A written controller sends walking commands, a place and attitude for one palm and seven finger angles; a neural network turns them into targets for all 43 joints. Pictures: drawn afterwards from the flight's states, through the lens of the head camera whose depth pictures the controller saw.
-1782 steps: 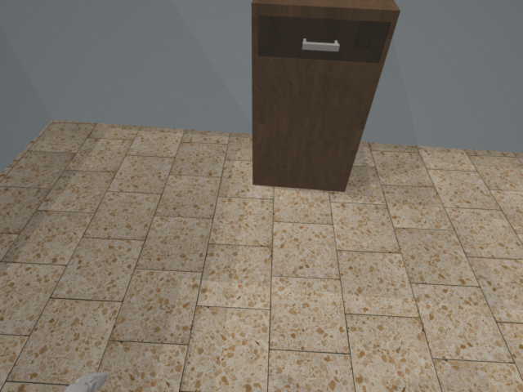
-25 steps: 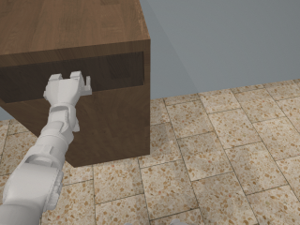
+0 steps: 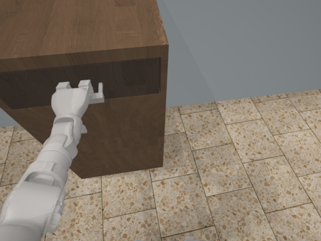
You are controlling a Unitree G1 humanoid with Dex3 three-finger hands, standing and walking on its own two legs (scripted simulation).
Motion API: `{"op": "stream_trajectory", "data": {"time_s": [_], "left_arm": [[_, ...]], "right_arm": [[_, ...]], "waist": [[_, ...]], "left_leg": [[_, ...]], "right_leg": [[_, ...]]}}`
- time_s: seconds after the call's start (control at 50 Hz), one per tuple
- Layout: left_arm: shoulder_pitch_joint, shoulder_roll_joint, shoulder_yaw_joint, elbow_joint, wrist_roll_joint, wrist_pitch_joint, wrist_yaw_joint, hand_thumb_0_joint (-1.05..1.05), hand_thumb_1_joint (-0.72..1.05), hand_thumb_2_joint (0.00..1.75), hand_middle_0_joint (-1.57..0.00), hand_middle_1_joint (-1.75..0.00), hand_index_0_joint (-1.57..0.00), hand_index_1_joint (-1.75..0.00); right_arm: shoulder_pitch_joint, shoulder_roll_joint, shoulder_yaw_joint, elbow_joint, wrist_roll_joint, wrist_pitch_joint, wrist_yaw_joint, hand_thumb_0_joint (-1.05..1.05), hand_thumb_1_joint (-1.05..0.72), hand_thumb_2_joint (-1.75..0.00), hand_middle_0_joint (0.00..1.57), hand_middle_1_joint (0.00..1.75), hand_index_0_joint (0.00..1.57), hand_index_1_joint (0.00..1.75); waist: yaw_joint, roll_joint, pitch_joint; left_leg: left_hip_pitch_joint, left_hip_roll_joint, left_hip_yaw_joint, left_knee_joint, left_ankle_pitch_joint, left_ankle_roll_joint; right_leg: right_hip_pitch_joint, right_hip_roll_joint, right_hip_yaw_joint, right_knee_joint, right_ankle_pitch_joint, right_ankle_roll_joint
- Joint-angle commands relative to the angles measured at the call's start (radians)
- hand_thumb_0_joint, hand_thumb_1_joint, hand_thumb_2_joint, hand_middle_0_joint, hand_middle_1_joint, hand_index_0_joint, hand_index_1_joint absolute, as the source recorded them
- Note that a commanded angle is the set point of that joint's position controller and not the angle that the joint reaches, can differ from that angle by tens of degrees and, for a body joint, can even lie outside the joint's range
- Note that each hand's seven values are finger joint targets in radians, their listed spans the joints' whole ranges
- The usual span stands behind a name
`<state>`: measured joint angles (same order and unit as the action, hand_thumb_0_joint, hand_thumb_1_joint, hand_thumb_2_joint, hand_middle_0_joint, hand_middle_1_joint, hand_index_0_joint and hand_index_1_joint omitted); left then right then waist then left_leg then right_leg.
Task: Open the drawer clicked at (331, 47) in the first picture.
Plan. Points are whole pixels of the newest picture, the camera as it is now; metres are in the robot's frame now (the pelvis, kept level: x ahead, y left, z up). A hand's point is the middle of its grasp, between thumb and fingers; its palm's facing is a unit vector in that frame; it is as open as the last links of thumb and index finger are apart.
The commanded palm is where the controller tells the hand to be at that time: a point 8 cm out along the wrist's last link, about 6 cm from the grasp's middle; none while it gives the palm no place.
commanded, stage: close the thumb around the handle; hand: left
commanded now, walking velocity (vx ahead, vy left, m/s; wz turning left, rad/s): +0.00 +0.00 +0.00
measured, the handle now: (80, 94) +0.49 +0.23 +0.05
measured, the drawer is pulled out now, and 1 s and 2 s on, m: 0.00 0.03 0.17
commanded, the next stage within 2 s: pull the drawer open in 0.42 s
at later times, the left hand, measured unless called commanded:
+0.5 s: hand (80, 112) +0.45 +0.23 +0.02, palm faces -0.03 -0.01 -1.00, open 5.2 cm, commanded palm +0.42 +0.22 +0.08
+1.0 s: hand (80, 121) +0.42 +0.22 +0.02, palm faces +0.00 -0.03 -1.00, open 5.2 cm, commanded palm +0.40 +0.23 +0.08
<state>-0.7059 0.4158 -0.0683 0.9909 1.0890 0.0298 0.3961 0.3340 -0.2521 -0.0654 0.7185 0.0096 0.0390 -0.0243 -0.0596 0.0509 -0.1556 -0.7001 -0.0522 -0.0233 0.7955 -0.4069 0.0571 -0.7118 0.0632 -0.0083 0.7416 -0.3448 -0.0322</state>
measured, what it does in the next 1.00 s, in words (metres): stands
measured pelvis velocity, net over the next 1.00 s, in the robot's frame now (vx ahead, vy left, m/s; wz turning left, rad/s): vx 0.02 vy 0.00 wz -0.01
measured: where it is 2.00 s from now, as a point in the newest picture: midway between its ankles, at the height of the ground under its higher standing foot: outside the picture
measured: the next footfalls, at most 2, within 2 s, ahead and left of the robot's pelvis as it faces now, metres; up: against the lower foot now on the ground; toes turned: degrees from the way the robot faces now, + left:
none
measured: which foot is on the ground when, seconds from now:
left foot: down 0.00-1.00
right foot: down 0.00-1.00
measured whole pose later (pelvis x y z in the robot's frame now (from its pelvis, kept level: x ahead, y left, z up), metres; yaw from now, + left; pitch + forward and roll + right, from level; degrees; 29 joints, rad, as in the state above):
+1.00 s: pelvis +0.02 +0.00 +0.01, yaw -1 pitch +15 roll -2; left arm -0.43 0.36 -0.10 0.68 1.05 0.13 0.36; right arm 0.27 -0.24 -0.05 0.67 0.02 0.07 -0.02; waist -0.04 0.06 -0.15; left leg -0.56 -0.05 -0.01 0.71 -0.41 0.06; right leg -0.58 0.07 0.02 0.67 -0.35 -0.03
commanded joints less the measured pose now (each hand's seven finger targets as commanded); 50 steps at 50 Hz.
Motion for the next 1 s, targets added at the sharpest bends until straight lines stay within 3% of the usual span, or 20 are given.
{"op": "stream_trajectory", "data": {"time_s": [0.0, 0.06, 0.14, 0.18, 0.2, 0.26, 0.36, 0.38, 0.44, 0.54, 0.56, 0.58, 0.64, 0.7, 0.8, 0.86, 0.88, 0.9, 0.94, 0.98], "left_arm": [[-0.482, 0.177, 0.037, -0.193, -0.003, 0.029, 0.047, 0.0, 0.34, 0.66, -0.36, -1.29, -0.36, -1.29], [-0.485, 0.162, 0.024, -0.191, -0.007, 0.049, 0.034, 0.0, 0.51, 0.73, -0.37, -1.31, -0.37, -1.31], [-0.436, 0.205, 0.058, -0.175, -0.009, 0.061, 0.016, 0.0, 0.73, 0.83, -0.39, -1.33, -0.39, -1.33], [-0.431, 0.158, 0.018, -0.151, -0.007, 0.06, 0.005, 0.0, 0.84, 0.88, -0.4, -1.34, -0.4, -1.34], [-0.434, 0.183, 0.036, -0.156, -0.006, 0.055, 0.004, 0.0, 0.9, 0.9, -0.4, -1.35, -0.4, -1.35], [-0.41, 0.203, 0.053, -0.173, 0.0, 0.042, 0.0, 0.0, 0.9, 0.9, -0.4, -1.35, -0.4, -1.35], [-0.383, 0.174, 0.041, -0.196, -0.007, 0.017, -0.006, 0.0, 0.9, 0.9, -0.4, -1.35, -0.4, -1.35], [-0.386, 0.213, 0.07, -0.197, -0.002, 0.012, -0.002, 0.0, 0.9, 0.9, -0.4, -1.35, -0.4, -1.35], [-0.425, 0.211, 0.069, -0.253, -0.001, -0.005, 0.014, 0.0, 0.9, 0.9, -0.4, -1.35, -0.4, -1.35], [-0.364, 0.201, 0.073, -0.222, -0.002, 0.015, 0.023, 0.0, 0.9, 0.9, -0.4, -1.35, -0.4, -1.35], [-0.343, 0.181, 0.061, -0.228, -0.009, 0.017, 0.025, 0.0, 0.9, 0.9, -0.4, -1.35, -0.4, -1.35], [-0.319, 0.21, 0.089, -0.239, -0.009, 0.02, 0.026, 0.0, 0.9, 0.9, -0.4, -1.35, -0.4, -1.35], [-0.245, 0.161, 0.059, -0.288, -0.023, 0.036, 0.016, 0.0, 0.9, 0.9, -0.4, -1.35, -0.4, -1.35], [-0.187, 0.148, 0.05, -0.31, -0.03, 0.053, 0.007, 0.0, 0.9, 0.9, -0.4, -1.35, -0.4, -1.35], [-0.009, 0.167, 0.08, -0.436, -0.043, 0.073, -0.008, 0.0, 0.9, 0.9, -0.4, -1.35, -0.4, -1.35], [0.037, 0.117, 0.04, -0.504, -0.051, 0.086, -0.016, 0.0, 0.9, 0.9, -0.4, -1.35, -0.4, -1.35], [0.075, 0.147, 0.072, -0.53, -0.048, 0.09, -0.013, 0.0, 0.9, 0.9, -0.4, -1.35, -0.4, -1.35], [0.095, 0.114, 0.04, -0.553, -0.046, 0.1, -0.014, 0.0, 0.9, 0.9, -0.4, -1.35, -0.4, -1.35], [-0.223, 0.185, 0.047, -0.507, -0.023, 0.104, -0.001, 0.0, 0.9, 0.9, -0.4, -1.35, -0.4, -1.35], [-0.167, 0.18, 0.064, -0.444, -0.004, 0.111, 0.008, 0.0, 0.9, 0.9, -0.4, -1.35, -0.4, -1.35]], "right_arm": [[0.092, -0.144, -0.045, -0.06, -0.002, -0.024, 0.004, 0.0, -0.9, -0.9, 0.2, 0.3, 0.2, 0.3], [0.089, -0.141, -0.041, -0.064, -0.003, -0.017, 0.004, 0.0, -0.9, -0.9, 0.2, 0.3, 0.2, 0.3], [0.077, -0.145, -0.033, -0.076, -0.004, -0.003, -0.001, 0.0, -0.9, -0.9, 0.2, 0.3, 0.2, 0.3], [0.075, -0.139, -0.031, -0.079, 0.0, -0.004, -0.001, 0.0, -0.9, -0.9, 0.2, 0.3, 0.2, 0.3], [0.072, -0.141, -0.03, -0.079, 0.001, -0.004, -0.001, 0.0, -0.9, -0.9, 0.2, 0.3, 0.2, 0.3], [0.071, -0.137, -0.03, -0.091, -0.001, -0.002, -0.006, 0.0, -0.9, -0.9, 0.2, 0.3, 0.2, 0.3], [0.07, -0.133, -0.033, -0.1, -0.002, -0.006, -0.003, 0.0, -0.9, -0.9, 0.2, 0.3, 0.2, 0.3], [0.071, -0.137, -0.031, -0.096, 0.0, -0.004, -0.004, 0.0, -0.9, -0.9, 0.2, 0.3, 0.2, 0.3], [0.067, -0.135, -0.037, -0.097, -0.006, -0.009, -0.005, 0.0, -0.9, -0.9, 0.2, 0.3, 0.2, 0.3], [0.066, -0.136, -0.038, -0.093, -0.002, -0.009, 0.001, 0.0, -0.9, -0.9, 0.2, 0.3, 0.2, 0.3], [0.064, -0.132, -0.038, -0.098, -0.001, -0.011, 0.004, 0.0, -0.9, -0.9, 0.2, 0.3, 0.2, 0.3], [0.061, -0.136, -0.041, -0.097, 0.001, -0.009, 0.003, 0.0, -0.9, -0.9, 0.2, 0.3, 0.2, 0.3], [0.044, -0.134, -0.041, -0.113, 0.003, -0.006, 0.009, 0.0, -0.9, -0.9, 0.2, 0.3, 0.2, 0.3], [0.031, -0.137, -0.041, -0.118, 0.008, -0.003, 0.01, 0.0, -0.9, -0.9, 0.2, 0.3, 0.2, 0.3], [-0.01, -0.135, -0.037, -0.148, 0.01, 0.0, 0.011, 0.0, -0.9, -0.9, 0.2, 0.3, 0.2, 0.3], [-0.035, -0.133, -0.034, -0.16, 0.014, 0.0, 0.013, 0.0, -0.9, -0.9, 0.2, 0.3, 0.2, 0.3], [-0.042, -0.134, -0.035, -0.162, 0.013, 0.001, 0.012, 0.0, -0.9, -0.9, 0.2, 0.3, 0.2, 0.3], [-0.054, -0.132, -0.03, -0.171, 0.012, 0.001, 0.013, 0.0, -0.9, -0.9, 0.2, 0.3, 0.2, 0.3], [-0.023, -0.146, -0.029, -0.122, 0.011, 0.006, -0.002, 0.0, -0.9, -0.9, 0.2, 0.3, 0.2, 0.3], [-0.021, -0.136, -0.029, -0.122, 0.007, 0.001, -0.003, 0.0, -0.9, -0.9, 0.2, 0.3, 0.2, 0.3]], "waist": [[-0.037, 0.041, -0.384], [-0.034, 0.04, -0.411], [-0.019, -0.012, -0.404], [-0.032, -0.023, -0.328], [-0.027, -0.016, -0.315], [-0.014, -0.02, -0.368], [-0.01, 0.009, -0.359], [-0.007, -0.005, -0.348], [-0.008, 0.014, -0.401], [-0.001, 0.011, -0.383], [0.004, 0.01, -0.384], [0.012, 0.002, -0.402], [0.022, 0.018, -0.422], [0.023, -0.019, -0.388], [0.055, -0.017, -0.394], [0.047, -0.005, -0.343], [0.061, -0.001, -0.358], [0.057, -0.001, -0.345], [-0.016, -0.013, -0.271], [0.011, -0.001, -0.279]], "left_leg": [[0.318, 0.043, -0.025, -0.064, 0.523, -0.031], [0.324, 0.04, -0.02, -0.066, 0.546, -0.03], [0.276, 0.033, -0.011, -0.076, 0.539, -0.022], [0.256, 0.033, -0.011, -0.086, 0.487, -0.02], [0.254, 0.035, -0.01, -0.091, 0.469, -0.019], [0.261, 0.031, -0.006, -0.089, 0.486, -0.016], [0.271, 0.033, -0.005, -0.085, 0.495, -0.019], [0.263, 0.035, -0.008, -0.086, 0.487, -0.02], [0.278, 0.033, -0.007, -0.075, 0.516, -0.018], [0.26, 0.033, -0.005, -0.077, 0.523, -0.023], [0.265, 0.033, 0.0, -0.08, 0.516, -0.021], [0.273, 0.034, 0.001, -0.078, 0.528, -0.02], [0.303, 0.037, -0.003, -0.08, 0.604, -0.022], [0.302, 0.043, -0.001, -0.09, 0.592, -0.02], [0.321, 0.045, 0.005, -0.104, 0.669, -0.019], [0.34, 0.051, -0.003, -0.113, 0.691, -0.021], [0.353, 0.052, -0.004, -0.114, 0.703, -0.023], [0.357, 0.052, -0.006, -0.116, 0.718, -0.025], [0.33, 0.051, -0.018, -0.112, 0.632, -0.031], [0.332, 0.046, -0.012, -0.118, 0.597, -0.03]], "right_leg": [[0.126, 0.008, -0.014, -0.054, 0.292, -0.013], [0.157, 0.006, -0.013, -0.053, 0.319, -0.011], [0.233, 0.003, -0.003, -0.062, 0.37, -0.011], [0.197, 0.003, -0.008, -0.073, 0.33, -0.009], [0.192, 0.002, -0.007, -0.077, 0.315, -0.011], [0.235, -0.001, 0.002, -0.07, 0.343, -0.012], [0.216, 0.0, -0.001, -0.069, 0.331, -0.012], [0.212, 0.002, -0.003, -0.066, 0.326, -0.014], [0.226, 0.001, 0.003, -0.059, 0.352, -0.014], [0.23, 0.002, -0.001, -0.057, 0.357, -0.014], [0.238, 0.002, -0.001, -0.059, 0.355, -0.012], [0.251, 0.002, 0.003, -0.058, 0.369, -0.012], [0.275, 0.002, 0.002, -0.063, 0.409, -0.013], [0.28, 0.002, 0.003, -0.074, 0.406, -0.007], [0.355, -0.004, 0.01, -0.082, 0.486, -0.006], [0.335, -0.004, 0.005, -0.091, 0.475, -0.005], [0.344, -0.002, 0.007, -0.088, 0.474, -0.006], [0.34, -0.002, 0.002, -0.089, 0.475, -0.006], [0.26, -0.002, -0.005, -0.09, 0.411, -0.005], [0.258, 0.001, -0.01, -0.086, 0.371, -0.012]]}}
